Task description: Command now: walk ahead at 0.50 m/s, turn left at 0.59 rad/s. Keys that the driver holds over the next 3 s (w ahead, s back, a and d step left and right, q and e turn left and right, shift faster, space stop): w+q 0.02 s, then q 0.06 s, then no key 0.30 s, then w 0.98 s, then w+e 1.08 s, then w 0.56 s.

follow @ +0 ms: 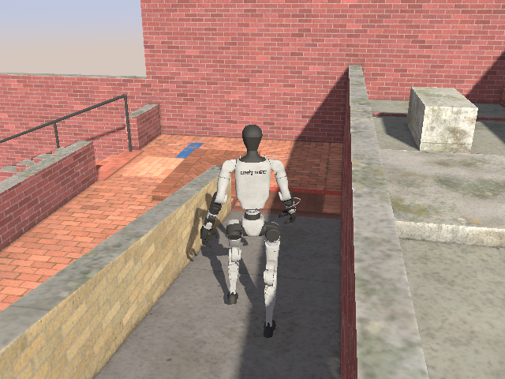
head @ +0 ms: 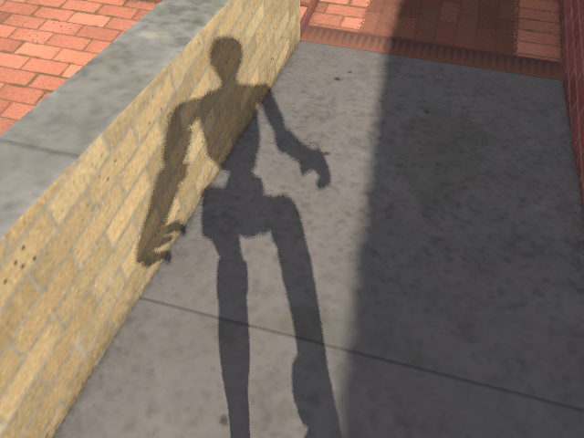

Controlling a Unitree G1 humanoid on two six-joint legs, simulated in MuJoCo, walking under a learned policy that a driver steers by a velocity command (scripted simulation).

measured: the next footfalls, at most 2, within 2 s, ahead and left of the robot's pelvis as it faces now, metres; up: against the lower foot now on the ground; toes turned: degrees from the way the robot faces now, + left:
left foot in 0.12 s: +0.22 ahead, +0.11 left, -0.04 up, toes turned +8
right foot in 0.62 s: +0.34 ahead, -0.10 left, -0.06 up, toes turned +10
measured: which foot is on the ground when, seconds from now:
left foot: up 0.00-0.10, down 0.12-0.62, up 0.64-1.00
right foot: down 0.00-0.12, up 0.14-0.60, down 0.62-1.00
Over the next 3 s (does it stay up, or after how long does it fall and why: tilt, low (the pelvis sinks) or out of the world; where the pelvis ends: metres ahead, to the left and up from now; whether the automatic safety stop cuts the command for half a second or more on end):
stays up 1.47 -0.13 -0.22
